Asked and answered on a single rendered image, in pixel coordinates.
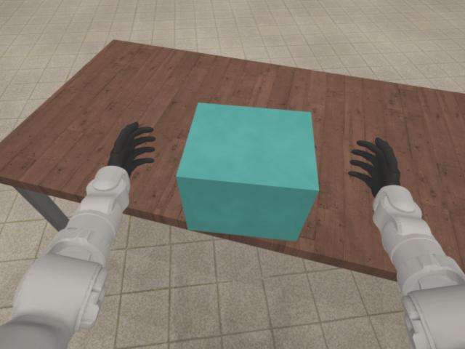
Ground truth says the carton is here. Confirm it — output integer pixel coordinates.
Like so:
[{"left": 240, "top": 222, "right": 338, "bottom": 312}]
[{"left": 176, "top": 103, "right": 319, "bottom": 241}]

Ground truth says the robot right upper arm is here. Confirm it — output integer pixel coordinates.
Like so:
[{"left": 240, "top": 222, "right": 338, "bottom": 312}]
[{"left": 401, "top": 284, "right": 465, "bottom": 349}]

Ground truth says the robot right hand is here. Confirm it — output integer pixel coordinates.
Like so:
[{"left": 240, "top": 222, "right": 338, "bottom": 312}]
[{"left": 348, "top": 137, "right": 400, "bottom": 198}]

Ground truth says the robot left hand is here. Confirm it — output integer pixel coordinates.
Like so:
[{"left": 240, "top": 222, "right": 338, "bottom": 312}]
[{"left": 107, "top": 122, "right": 155, "bottom": 177}]

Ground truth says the robot right forearm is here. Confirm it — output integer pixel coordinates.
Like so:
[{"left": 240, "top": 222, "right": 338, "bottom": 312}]
[{"left": 373, "top": 185, "right": 465, "bottom": 296}]

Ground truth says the robot left forearm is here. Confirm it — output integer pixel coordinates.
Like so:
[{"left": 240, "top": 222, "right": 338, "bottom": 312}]
[{"left": 12, "top": 166, "right": 130, "bottom": 317}]

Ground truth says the robot left upper arm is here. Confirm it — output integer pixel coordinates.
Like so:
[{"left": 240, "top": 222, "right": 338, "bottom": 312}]
[{"left": 0, "top": 253, "right": 108, "bottom": 349}]

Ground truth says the table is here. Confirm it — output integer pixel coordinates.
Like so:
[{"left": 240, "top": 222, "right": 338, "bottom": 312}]
[{"left": 0, "top": 39, "right": 465, "bottom": 282}]

